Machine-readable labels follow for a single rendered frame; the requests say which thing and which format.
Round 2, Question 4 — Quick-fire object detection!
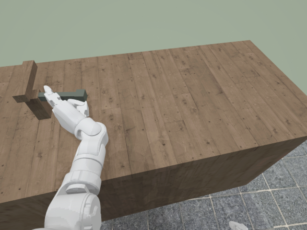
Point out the tap lever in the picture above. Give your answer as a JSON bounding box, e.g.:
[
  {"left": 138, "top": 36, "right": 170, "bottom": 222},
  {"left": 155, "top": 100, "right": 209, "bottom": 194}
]
[{"left": 38, "top": 89, "right": 87, "bottom": 102}]

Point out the left robot upper arm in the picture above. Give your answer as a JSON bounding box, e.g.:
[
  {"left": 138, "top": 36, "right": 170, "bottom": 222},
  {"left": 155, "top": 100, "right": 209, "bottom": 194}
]
[{"left": 33, "top": 193, "right": 102, "bottom": 230}]

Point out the counter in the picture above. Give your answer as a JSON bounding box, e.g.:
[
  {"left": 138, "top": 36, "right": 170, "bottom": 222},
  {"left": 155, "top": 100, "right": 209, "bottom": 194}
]
[{"left": 0, "top": 40, "right": 307, "bottom": 230}]

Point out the left robot forearm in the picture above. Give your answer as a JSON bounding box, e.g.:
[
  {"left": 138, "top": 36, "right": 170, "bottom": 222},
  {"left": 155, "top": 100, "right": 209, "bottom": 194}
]
[{"left": 44, "top": 117, "right": 108, "bottom": 228}]

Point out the robot left hand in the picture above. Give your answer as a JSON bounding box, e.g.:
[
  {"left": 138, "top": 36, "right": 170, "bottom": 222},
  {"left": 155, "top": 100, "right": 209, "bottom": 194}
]
[{"left": 44, "top": 85, "right": 89, "bottom": 134}]

